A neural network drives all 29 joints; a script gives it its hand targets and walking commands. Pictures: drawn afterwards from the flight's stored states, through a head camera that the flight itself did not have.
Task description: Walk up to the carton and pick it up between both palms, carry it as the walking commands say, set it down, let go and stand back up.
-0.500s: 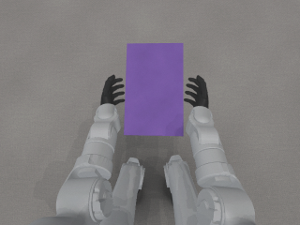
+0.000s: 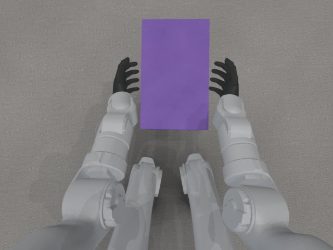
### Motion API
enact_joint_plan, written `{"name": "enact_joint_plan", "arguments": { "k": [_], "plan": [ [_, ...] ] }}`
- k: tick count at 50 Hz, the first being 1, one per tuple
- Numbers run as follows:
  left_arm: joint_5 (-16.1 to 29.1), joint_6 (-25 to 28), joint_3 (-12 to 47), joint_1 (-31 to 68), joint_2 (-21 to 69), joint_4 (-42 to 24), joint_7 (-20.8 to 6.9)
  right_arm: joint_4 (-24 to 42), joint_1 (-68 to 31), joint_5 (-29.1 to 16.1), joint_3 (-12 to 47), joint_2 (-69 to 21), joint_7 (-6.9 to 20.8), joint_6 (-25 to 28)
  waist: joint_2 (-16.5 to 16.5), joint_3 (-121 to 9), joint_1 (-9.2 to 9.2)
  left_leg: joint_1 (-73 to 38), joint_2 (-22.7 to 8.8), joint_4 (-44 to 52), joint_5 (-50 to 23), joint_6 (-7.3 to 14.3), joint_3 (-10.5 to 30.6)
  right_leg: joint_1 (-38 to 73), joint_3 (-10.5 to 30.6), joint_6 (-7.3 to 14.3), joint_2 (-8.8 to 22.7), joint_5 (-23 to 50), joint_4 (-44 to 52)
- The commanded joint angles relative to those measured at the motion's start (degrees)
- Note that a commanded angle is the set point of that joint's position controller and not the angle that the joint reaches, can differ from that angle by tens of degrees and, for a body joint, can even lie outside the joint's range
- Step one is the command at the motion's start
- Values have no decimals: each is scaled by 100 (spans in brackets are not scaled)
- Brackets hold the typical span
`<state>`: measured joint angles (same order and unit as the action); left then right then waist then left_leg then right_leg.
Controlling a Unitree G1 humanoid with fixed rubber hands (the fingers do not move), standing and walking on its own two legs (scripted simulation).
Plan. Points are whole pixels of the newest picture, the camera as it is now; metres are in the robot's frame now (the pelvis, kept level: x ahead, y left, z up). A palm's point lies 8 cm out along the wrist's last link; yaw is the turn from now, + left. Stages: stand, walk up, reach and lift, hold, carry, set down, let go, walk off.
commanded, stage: set down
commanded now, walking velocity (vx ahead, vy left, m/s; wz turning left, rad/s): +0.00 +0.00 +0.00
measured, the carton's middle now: (174, 84) +0.51 -0.02 -0.23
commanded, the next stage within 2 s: none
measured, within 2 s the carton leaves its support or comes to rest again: rests again in 1.00 s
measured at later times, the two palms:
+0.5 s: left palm (129, 90) +0.48 +0.10 -0.19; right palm (220, 92) +0.47 -0.14 -0.19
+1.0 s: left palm (135, 90) +0.51 +0.10 -0.29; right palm (213, 94) +0.49 -0.15 -0.29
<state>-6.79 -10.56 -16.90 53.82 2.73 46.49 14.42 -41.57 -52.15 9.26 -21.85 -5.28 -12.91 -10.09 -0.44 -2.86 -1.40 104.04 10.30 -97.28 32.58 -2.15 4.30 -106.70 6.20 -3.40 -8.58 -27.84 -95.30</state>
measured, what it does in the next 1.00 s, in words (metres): lowers itself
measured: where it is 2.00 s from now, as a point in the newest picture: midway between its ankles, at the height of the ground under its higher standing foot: (169, 202)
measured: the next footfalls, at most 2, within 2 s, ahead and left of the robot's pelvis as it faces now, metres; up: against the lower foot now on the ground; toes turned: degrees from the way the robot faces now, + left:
none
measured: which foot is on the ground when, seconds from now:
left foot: down 0.00-1.00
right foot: down 0.00-1.00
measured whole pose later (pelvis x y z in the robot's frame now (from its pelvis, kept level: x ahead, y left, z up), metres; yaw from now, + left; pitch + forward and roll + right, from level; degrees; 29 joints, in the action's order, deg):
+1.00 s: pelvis -0.03 -0.01 -0.11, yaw +1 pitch +30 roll +1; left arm 2.1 -14.2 -10.6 83.1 -10.6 51.3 13.8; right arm -43.2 -79.2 1.9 -18.7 5.4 -14.1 -14.7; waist -0.2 30.0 -2.7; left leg 115.3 12.0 -119.5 34.9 -4.5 2.7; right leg -118.2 4.0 -4.1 -9.4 -29.4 -117.4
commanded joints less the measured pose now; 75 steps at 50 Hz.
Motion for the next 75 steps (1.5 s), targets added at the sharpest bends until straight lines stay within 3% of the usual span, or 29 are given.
{"name": "enact_joint_plan", "arguments": {
  "k": [1,5,7,8,12,14,18,20,23,26,27,28,34,35,38,40,41,42,43,48,53,57,59,62,63,69,71,74,75],
  "plan": [
    [527,324,2591,4224,5184,-569,-1479,616,-4389,-558,3145,-4972,1563,163,62,-6672,86,-2740,183,649,-2213,-58,-503,3626,-738,17,-188,1957,322],
    [492,469,2556,4838,5063,-1098,-1388,-120,-4036,-642,3083,-5046,1586,92,-244,-6363,123,-2387,162,379,-1770,-69,-673,3291,-617,70,-247,1624,219],
    [847,343,2739,5350,5170,-1093,-1445,40,-4476,-420,2724,-4790,1579,97,-112,-6792,-318,-2742,175,351,-1860,-145,-504,3112,-810,131,-236,1529,107],
    [574,361,2487,5048,5121,-859,-1434,-31,-4477,-521,2783,-4936,1603,87,-93,-6235,20,-2387,168,396,-1595,-121,-658,2956,-780,76,-245,1304,170],
    [517,190,2363,5151,5055,-515,-1441,-246,-4612,-260,2430,-4654,1610,-73,-162,-6141,-328,-2261,149,332,-1440,-97,-520,2764,-913,103,-188,1321,-177],
    [201,120,1915,4545,5215,122,-1603,-268,-4591,-254,2413,-4845,1690,-33,-184,-5792,-1,-1746,201,161,-1589,-84,-682,2867,-759,119,-176,1573,-109],
    [401,243,2220,4855,4932,-366,-1574,-106,-4773,-423,2420,-4844,1727,-30,-298,-6640,-20,-2185,188,59,-1871,-43,-612,2859,-928,27,-141,1744,-465],
    [511,203,2285,5056,5273,-439,-1649,-202,-4599,-271,2482,-4843,1665,-53,-35,-6614,-359,-1839,202,-158,-2064,-135,-755,3130,-1017,-14,-158,2032,-407],
    [449,225,2104,5053,4743,-387,-1690,5,-5224,-469,2698,-4886,1659,-57,-22,-6480,219,-1131,220,-255,-1719,-92,-856,3239,-788,-34,-97,2009,-503],
    [715,334,2366,5651,4760,-877,-1685,162,-5137,-549,2740,-4595,1580,12,132,-6758,-182,-1360,187,-562,-2103,-93,-770,3029,-790,-46,-168,2214,-573],
    [687,343,2430,5418,4865,-722,-1667,227,-5483,-691,2892,-4640,1564,72,-244,-6919,82,-1354,221,-510,-2164,-125,-853,3328,-784,-15,-129,2398,-713],
    [947,416,2637,5833,4754,-1091,-1648,129,-5168,-566,2791,-4564,1528,68,110,-7053,-277,-1521,189,-612,-2292,-125,-765,3052,-885,12,-158,2362,-780],
    [906,225,2563,5959,4312,-725,-1566,591,-6258,-978,3127,-4308,1579,62,70,-7477,201,-1880,173,-585,-1989,-62,-812,3192,-1077,-90,-96,2030,-1098],
    [1053,204,2608,6243,4326,-561,-1633,-229,-5634,-732,2914,-4075,1563,-49,189,-7004,-288,-1523,104,-814,-1497,-130,-787,3061,-969,-8,-58,1591,-997],
    [1365,287,3049,7027,4233,-1533,-1551,347,-6077,-1196,3286,-4488,1531,-65,-131,-8503,49,-2385,94,-1000,-2088,-112,-852,3531,-1017,38,-33,2143,-1318],
    [1397,182,3018,7022,4421,-1307,-1576,538,-6461,-1039,3103,-4142,1596,-118,-20,-8518,-343,-2644,97,-1118,-1936,-64,-841,3518,-1026,67,13,1782,-1319],
    [1245,97,3077,6970,4237,-1149,-1574,836,-6767,-1231,3327,-4145,1546,-86,-60,-9247,2,-2592,47,-1274,-2088,-80,-941,4016,-939,31,-11,2085,-1361],
    [1466,57,3178,7230,4217,-1150,-1530,291,-6376,-1119,3186,-4151,1590,-228,100,-9163,-315,-2719,-6,-1265,-1758,-133,-930,4175,-1029,97,32,1879,-1427],
    [1378,12,2951,7228,3918,-1126,-1524,659,-7131,-1398,3405,-3948,1621,-201,-147,-9010,102,-2795,-19,-1193,-1777,-50,-918,3882,-986,73,73,1641,-1409],
    [1628,78,3114,7348,4228,-1019,-1669,527,-6929,-1279,3324,-3876,1634,-206,48,-8045,-358,-2161,30,-1485,-1943,2,-947,3671,-1149,86,65,2126,-1765],
    [1122,36,2126,6397,4354,278,-1795,-219,-6698,-1129,2969,-4009,1853,-171,363,-6372,-61,-1438,-18,-1542,-1647,94,-828,2761,-1043,91,50,1719,-1713],
    [1027,155,1987,6379,4211,258,-1912,-93,-6819,-1085,2784,-3851,1906,-59,238,-5963,-139,-1060,25,-1711,-1756,92,-888,2714,-1017,76,34,1928,-1842],
    [933,192,1824,6530,4030,253,-1915,-408,-6706,-1171,2657,-3992,1923,-76,145,-5669,175,-913,0,-1724,-1670,123,-850,2429,-954,36,55,1787,-1899],
    [783,162,1828,6695,4150,309,-1933,-396,-6847,-932,2326,-3739,1908,-20,-29,-4786,-175,-436,34,-1671,-1472,102,-770,1735,-1055,117,-18,1537,-1884],
    [701,160,1615,6428,4129,666,-1895,-678,-6699,-1015,2230,-3737,1970,4,-351,-4607,119,-478,16,-1684,-1393,64,-830,1451,-883,217,-38,1489,-1906],
    [492,136,1541,5906,4571,872,-1985,-898,-6272,-660,1862,-3364,1991,28,-393,-4017,-361,117,92,-1699,-1309,49,-702,1095,-958,226,-13,1459,-1878],
    [305,134,1378,6165,3965,809,-1915,-858,-6253,-682,1773,-3476,2021,25,-405,-4141,-88,-84,5,-1695,-1115,35,-790,1131,-854,182,-26,1256,-1905],
    [208,95,1414,5886,4121,874,-1939,-930,-6143,-434,1510,-3090,2083,6,-733,-3681,-231,53,45,-1661,-1183,11,-718,432,-942,270,-17,1071,-1913],
    [233,129,1311,5862,4143,925,-1914,-841,-6202,-549,1827,-3507,2110,-51,-29,-3781,-206,-112,73,-1550,-1108,194,-500,785,-1034,154,47,1114,-2056]
  ]
}}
